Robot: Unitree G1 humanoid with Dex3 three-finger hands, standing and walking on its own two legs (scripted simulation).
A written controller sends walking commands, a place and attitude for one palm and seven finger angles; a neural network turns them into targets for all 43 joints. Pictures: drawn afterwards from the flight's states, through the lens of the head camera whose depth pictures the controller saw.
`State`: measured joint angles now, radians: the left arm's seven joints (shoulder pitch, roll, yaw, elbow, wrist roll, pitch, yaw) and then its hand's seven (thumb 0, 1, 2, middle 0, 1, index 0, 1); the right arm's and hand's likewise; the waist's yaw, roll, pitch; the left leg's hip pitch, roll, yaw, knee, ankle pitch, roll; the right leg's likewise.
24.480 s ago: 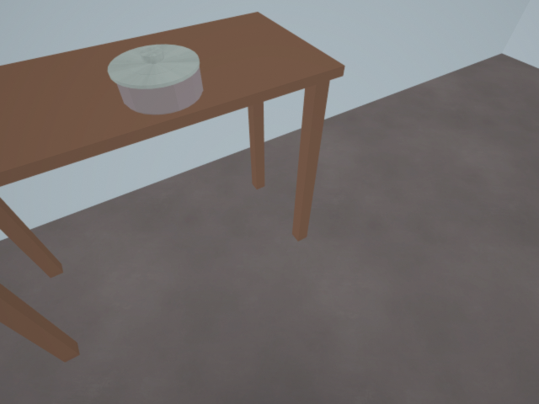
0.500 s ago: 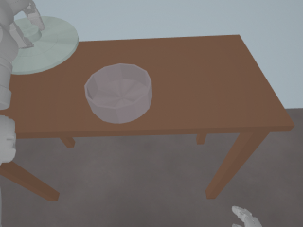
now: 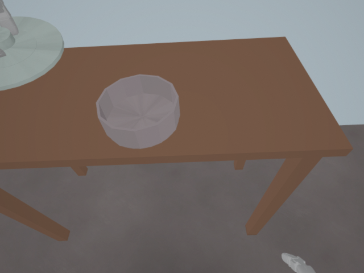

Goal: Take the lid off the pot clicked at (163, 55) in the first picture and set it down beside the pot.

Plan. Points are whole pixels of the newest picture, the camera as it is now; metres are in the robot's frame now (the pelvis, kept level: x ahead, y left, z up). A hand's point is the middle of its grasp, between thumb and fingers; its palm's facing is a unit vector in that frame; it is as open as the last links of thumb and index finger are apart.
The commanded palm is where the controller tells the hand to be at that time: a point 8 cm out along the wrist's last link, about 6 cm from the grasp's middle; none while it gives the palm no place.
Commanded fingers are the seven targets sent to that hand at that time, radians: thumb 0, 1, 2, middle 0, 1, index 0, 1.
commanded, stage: move the lid sideways beside the pot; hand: left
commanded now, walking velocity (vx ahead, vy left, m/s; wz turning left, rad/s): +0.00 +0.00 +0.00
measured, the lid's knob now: out of the picture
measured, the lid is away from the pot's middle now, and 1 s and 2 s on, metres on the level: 0.22 0.22 0.23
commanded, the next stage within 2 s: lower the lid onto the table in 0.14 s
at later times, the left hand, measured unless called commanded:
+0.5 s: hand out of the picture +0.43 +0.32 +0.29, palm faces -0.15 -0.11 -0.98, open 8.3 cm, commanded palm +0.41 +0.33 +0.35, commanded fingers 0.00 0.53 1.12 -0.96 -1.05 -0.84 -0.94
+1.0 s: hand (6, 64) +0.44 +0.32 +0.25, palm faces -0.21 -0.12 -0.97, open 8.3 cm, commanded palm +0.42 +0.33 +0.32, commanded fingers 0.00 0.53 1.12 -0.96 -1.05 -0.84 -0.94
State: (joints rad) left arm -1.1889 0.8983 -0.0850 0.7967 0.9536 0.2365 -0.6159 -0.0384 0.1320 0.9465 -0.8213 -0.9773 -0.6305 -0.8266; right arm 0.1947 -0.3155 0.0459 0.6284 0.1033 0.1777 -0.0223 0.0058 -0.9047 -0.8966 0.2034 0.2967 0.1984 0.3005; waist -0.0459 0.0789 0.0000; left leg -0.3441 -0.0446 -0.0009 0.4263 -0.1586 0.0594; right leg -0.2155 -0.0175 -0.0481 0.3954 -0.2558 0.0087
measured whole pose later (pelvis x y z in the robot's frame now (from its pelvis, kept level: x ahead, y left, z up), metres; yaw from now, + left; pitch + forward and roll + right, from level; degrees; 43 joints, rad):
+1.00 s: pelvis +0.01 +0.00 +0.00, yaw +0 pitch +5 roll -1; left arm -1.10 0.88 -0.08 0.85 0.94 0.23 -0.58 -0.04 0.14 0.95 -0.82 -0.98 -0.63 -0.83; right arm 0.22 -0.32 0.04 0.64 0.10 0.16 -0.02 0.01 -0.90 -0.90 0.20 0.30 0.20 0.30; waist -0.06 0.07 0.00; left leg -0.36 -0.04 -0.01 0.45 -0.18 0.06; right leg -0.22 -0.01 -0.05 0.40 -0.27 0.01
